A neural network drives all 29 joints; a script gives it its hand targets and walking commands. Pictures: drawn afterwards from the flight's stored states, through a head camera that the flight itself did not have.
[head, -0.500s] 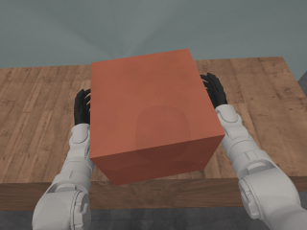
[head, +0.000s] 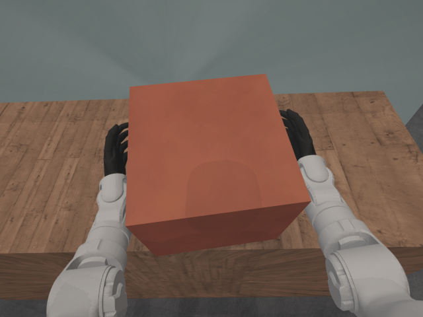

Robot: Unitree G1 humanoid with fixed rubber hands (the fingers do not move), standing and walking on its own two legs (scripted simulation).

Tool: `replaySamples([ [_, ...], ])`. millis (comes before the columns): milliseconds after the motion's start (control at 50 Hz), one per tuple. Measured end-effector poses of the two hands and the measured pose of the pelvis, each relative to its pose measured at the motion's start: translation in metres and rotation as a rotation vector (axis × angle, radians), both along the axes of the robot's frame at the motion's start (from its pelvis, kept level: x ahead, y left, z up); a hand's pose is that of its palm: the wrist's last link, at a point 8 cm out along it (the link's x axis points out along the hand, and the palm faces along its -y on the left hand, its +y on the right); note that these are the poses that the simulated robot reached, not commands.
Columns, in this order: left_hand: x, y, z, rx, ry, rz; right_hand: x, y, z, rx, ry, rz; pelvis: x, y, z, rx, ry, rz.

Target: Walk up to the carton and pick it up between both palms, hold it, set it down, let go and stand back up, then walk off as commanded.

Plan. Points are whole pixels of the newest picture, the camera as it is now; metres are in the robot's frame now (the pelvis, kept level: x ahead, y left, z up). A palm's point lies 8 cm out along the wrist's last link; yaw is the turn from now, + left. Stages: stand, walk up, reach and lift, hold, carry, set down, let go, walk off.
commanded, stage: reach and lift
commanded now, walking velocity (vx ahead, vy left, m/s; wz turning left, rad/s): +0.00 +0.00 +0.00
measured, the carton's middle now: (208, 168) +0.40 +0.04 +0.03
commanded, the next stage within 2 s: none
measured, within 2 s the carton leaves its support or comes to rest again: neither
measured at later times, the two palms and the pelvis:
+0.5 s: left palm (114, 164) +0.37 +0.22 +0.08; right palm (306, 145) +0.41 -0.14 +0.09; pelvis +0.00 +0.00 +0.00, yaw +1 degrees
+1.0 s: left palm (85, 155) +0.34 +0.23 +0.14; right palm (308, 131) +0.39 -0.13 +0.16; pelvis -0.02 +0.00 +0.00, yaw +2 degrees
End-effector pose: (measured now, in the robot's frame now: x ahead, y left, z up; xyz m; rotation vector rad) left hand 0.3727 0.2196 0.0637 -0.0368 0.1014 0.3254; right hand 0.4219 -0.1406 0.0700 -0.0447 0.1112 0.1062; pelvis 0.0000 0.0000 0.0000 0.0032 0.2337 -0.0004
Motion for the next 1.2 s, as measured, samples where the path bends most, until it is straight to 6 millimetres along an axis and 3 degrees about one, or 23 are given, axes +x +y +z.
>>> replaySamples([
  [360,-0.004,0.0,-0.007,0.006,0.079,-0.01,-0.005,0.0,-0.002,-0.045,0.067,-0.007,0.0,0.002,0.001,-0.008,-0.013,0.013],
  [520,-0.006,-0.003,0.02,0.018,0.048,-0.018,-0.009,-0.003,0.026,-0.052,0.032,-0.015,0.001,0.001,0.003,-0.009,-0.062,0.02],
  [820,-0.035,0.008,0.07,-0.058,0.047,0.003,-0.034,0.01,0.082,0.002,0.055,-0.025,-0.021,0.001,0.004,-0.01,-0.188,0.025],
  [920,-0.034,0.013,0.082,-0.054,0.052,-0.006,-0.035,0.014,0.088,0.07,0.071,-0.034,-0.023,0.001,0.004,-0.01,-0.199,0.029],
  [1200,-0.018,0.018,0.085,0.071,0.14,-0.036,-0.02,0.019,0.087,0.053,0.125,-0.05,-0.007,0.003,0.005,-0.011,-0.209,0.033],
])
